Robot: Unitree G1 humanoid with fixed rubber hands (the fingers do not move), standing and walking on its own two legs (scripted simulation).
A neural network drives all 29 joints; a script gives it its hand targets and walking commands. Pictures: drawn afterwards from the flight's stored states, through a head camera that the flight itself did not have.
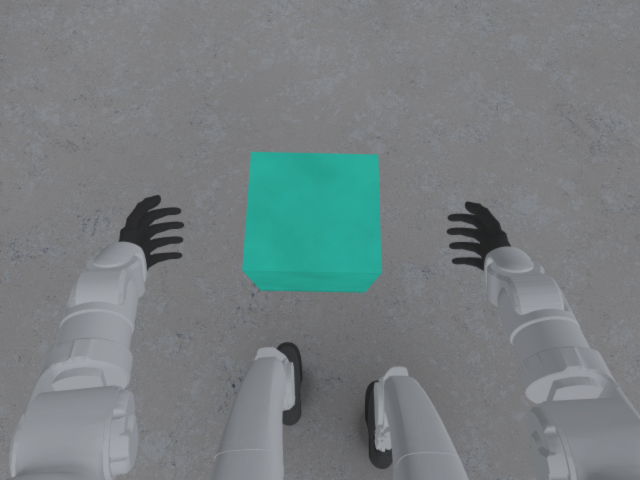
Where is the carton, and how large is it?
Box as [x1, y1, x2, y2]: [242, 152, 381, 292]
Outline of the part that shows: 251,152 242,270 261,290 364,292 381,272 377,154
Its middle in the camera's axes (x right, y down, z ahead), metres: -0.02 -0.02 +1.00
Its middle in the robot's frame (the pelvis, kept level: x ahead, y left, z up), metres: +0.55 +0.04 -0.55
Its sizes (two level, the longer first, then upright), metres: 0.297 0.281 0.291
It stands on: the floor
